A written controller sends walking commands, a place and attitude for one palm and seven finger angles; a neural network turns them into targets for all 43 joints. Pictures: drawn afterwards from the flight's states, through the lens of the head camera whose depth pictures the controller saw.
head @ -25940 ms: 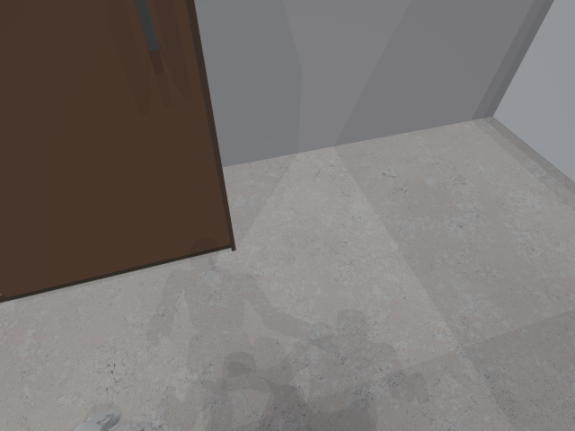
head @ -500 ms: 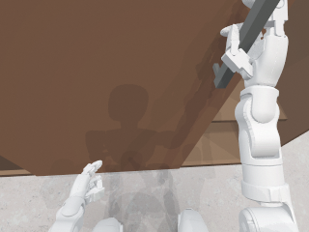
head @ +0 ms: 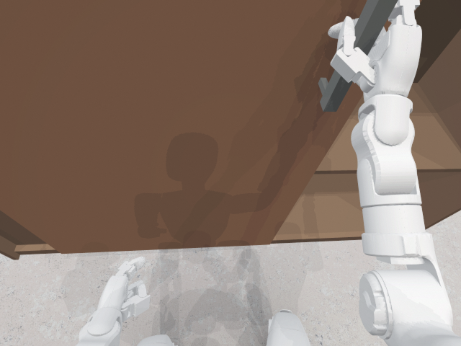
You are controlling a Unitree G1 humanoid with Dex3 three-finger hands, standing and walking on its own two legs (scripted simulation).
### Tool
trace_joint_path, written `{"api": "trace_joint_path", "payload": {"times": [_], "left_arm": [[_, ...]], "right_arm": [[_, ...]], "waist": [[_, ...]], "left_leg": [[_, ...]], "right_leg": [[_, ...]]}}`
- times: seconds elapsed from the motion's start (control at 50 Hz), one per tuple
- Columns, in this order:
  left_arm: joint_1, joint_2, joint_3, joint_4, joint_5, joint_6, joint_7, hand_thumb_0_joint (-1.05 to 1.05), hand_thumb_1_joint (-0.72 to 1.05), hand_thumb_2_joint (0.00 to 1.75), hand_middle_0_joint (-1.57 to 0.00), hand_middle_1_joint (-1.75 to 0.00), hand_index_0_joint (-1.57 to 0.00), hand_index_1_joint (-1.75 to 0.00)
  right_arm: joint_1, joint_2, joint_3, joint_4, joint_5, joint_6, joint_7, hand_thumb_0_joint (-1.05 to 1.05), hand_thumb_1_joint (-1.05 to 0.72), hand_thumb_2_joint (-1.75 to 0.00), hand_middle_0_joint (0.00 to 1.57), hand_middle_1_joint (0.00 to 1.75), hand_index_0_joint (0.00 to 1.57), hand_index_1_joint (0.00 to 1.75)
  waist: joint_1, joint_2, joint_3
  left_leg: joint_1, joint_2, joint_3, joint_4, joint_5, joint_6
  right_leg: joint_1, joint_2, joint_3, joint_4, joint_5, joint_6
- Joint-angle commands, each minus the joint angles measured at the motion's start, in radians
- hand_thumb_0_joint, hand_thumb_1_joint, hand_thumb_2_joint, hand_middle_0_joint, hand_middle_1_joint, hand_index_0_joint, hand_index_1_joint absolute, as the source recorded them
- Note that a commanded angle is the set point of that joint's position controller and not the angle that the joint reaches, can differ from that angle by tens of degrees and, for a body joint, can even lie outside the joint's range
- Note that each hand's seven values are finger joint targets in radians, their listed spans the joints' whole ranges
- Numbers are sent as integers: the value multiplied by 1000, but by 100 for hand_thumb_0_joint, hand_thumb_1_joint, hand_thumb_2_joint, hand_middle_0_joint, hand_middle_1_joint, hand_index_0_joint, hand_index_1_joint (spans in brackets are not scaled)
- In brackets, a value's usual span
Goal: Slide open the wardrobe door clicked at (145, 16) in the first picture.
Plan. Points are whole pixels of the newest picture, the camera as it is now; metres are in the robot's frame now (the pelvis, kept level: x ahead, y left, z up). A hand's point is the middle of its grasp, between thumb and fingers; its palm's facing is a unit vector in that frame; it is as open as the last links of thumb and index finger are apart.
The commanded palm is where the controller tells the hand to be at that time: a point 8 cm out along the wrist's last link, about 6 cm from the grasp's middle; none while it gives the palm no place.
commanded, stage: step sideways, sliding the door along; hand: right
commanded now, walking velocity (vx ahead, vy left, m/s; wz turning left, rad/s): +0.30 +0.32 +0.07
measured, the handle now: (358, 27) +0.47 -0.16 +0.28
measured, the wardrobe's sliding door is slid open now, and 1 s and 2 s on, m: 0.64 0.67 0.67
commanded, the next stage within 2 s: stop walking and hold the door there in 0.28 s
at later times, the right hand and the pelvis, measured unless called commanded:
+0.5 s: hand (313, 47) +0.44 -0.10 +0.26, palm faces +0.52 +0.83 -0.21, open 6.6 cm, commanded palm +0.39 -0.13 +0.23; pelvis +0.02 +0.21 -0.01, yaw +3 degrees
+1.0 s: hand (313, 48) +0.43 -0.10 +0.26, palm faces +0.55 +0.80 -0.23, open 6.3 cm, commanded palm +0.39 -0.13 +0.23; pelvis +0.02 +0.22 +0.03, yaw +9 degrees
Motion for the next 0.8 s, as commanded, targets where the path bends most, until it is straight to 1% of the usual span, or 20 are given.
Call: {"api": "trace_joint_path", "payload": {"times": [0.0,0.02,0.04,0.06,0.08,0.1,0.12,0.14,0.24,0.36,0.38,0.42,0.44,0.46,0.48,0.5,0.54,0.58,0.68,0.78], "left_arm": [[-89,61,27,-124,15,-73,41,0,90,90,-20,-30,-20,-30],[-70,58,17,-115,18,-66,33,0,90,90,-20,-30,-20,-30],[-71,66,19,-108,19,-62,35,0,90,90,-20,-30,-20,-30],[-53,95,46,-122,23,-56,30,0,90,90,-20,-30,-20,-30],[-58,149,85,-154,28,-53,5,0,90,90,-20,-30,-20,-30],[-51,151,87,-163,22,-46,-33,0,90,90,-20,-30,-20,-30],[-64,143,86,-166,27,-43,-42,0,90,90,-20,-30,-20,-30],[-98,124,79,-170,25,-39,-41,0,90,90,-20,-30,-20,-30],[-4,144,79,-168,15,-41,-28,0,90,90,-20,-30,-20,-30],[1,156,68,-181,2,-46,-18,0,90,90,-20,-30,-20,-30],[63,215,80,-92,11,-19,1,0,90,90,-20,-30,-20,-30],[42,173,48,-133,-5,-26,7,0,90,90,-20,-30,-20,-30],[37,153,26,-115,-1,-36,20,0,90,90,-20,-30,-20,-30],[18,125,16,-117,0,-55,27,0,90,90,-20,-30,-20,-30],[53,162,16,-139,-2,-55,38,0,90,90,-20,-30,-20,-30],[27,172,21,-152,-3,-68,40,0,90,90,-20,-30,-20,-30],[20,191,15,-92,3,-99,56,0,90,90,-20,-30,-20,-30],[42,225,39,-83,16,-108,70,0,90,90,-20,-30,-20,-30],[72,247,42,-84,18,-107,75,0,90,90,-20,-30,-20,-30],[114,273,61,-95,16,-70,93,0,90,90,-20,-30,-20,-30]], "right_arm": [[-552,75,269,-443,-16,-104,79,0,-90,-90,45,140,45,140],[-538,118,299,-452,-15,-104,78,0,-90,-90,45,140,45,140],[-551,118,309,-469,-17,-116,77,0,-90,-90,45,140,45,140],[-530,82,292,-465,-9,-137,82,0,-90,-90,45,140,45,140],[-521,101,311,-474,11,-141,101,0,-90,-90,45,140,45,140],[-511,108,291,-383,12,-127,126,0,-90,-90,45,140,45,140],[-596,92,271,-453,-2,-136,134,0,-90,-90,45,140,45,140],[-611,123,307,-503,10,-146,137,0,-90,-90,45,140,45,140],[-567,44,238,-417,-8,-104,125,0,-90,-90,45,140,45,140],[-522,-91,141,-287,5,-80,123,0,-90,-90,45,140,45,140],[-245,-646,-392,108,-48,-70,72,0,-90,-90,45,140,45,140],[-297,-572,-277,-6,-59,-109,106,0,-90,-90,45,140,45,140],[-272,-685,-348,35,-77,-119,103,0,-90,-90,45,140,45,140],[-226,-806,-440,79,-103,-125,95,0,-90,-90,45,140,45,140],[-85,-856,-492,191,-89,-91,95,0,-90,-90,45,140,45,140],[-175,-813,-460,44,-52,-79,85,0,-90,-90,45,140,45,140],[-106,-817,-542,54,-41,-94,59,0,-90,-90,45,140,45,140],[35,-884,-642,151,-65,-107,42,0,-90,-90,45,140,45,140],[53,-822,-562,123,-84,-106,34,0,-90,-90,45,140,45,140],[129,-819,-543,98,-91,-90,27,0,-90,-90,45,140,45,140]], "waist": [[94,515,-481],[116,425,-499],[151,334,-539],[159,204,-613],[145,-48,-661],[134,65,-672],[139,64,-613],[121,-58,-566],[101,-107,-543],[122,-316,-488],[92,-287,-511],[65,-82,-541],[71,81,-528],[81,271,-524],[51,522,-548],[45,664,-536],[57,443,-499],[54,451,-507],[61,287,-492],[73,123,-470]], "left_leg": [[267,235,-323,-179,1062,245],[276,197,-231,-94,1095,211],[254,149,-131,78,1095,159],[48,99,-75,273,905,105],[-309,8,-87,457,195,44],[-356,-27,-185,683,-87,61],[-444,-6,-199,779,-102,46],[-499,25,-229,802,-99,47],[-585,55,-116,811,-45,25],[-174,-21,45,289,10,7],[-133,-48,47,181,26,-7],[114,-24,-23,-269,401,4],[281,27,-72,-305,600,29],[396,188,-250,-260,943,91],[284,310,-543,-293,933,154],[203,323,-653,-340,747,158],[202,322,-467,-243,700,194],[232,294,-348,-220,838,151],[134,358,-358,-320,876,169],[100,243,-295,-322,613,114]], "right_leg": [[-82,242,-77,239,-256,-51],[9,235,-102,-40,-171,-59],[185,249,-165,-386,119,-55],[502,159,-137,-485,528,-93],[769,-154,215,-362,1072,-248],[709,-249,287,-369,1029,-313],[660,-268,276,-366,902,-350],[636,-270,254,-365,844,-368],[626,-180,-28,-361,687,-261],[396,-92,-230,-326,688,-134],[392,-76,-234,-295,660,-109],[308,75,-204,59,478,-50],[127,159,-198,185,259,-50],[-93,224,-189,370,-159,-43],[-161,273,-71,585,-224,-36],[-127,294,49,665,-169,-34],[-138,273,38,595,-91,-40],[-94,290,-9,388,-98,-40],[77,286,-26,-11,-93,-63],[256,268,-88,-436,271,-49]]}}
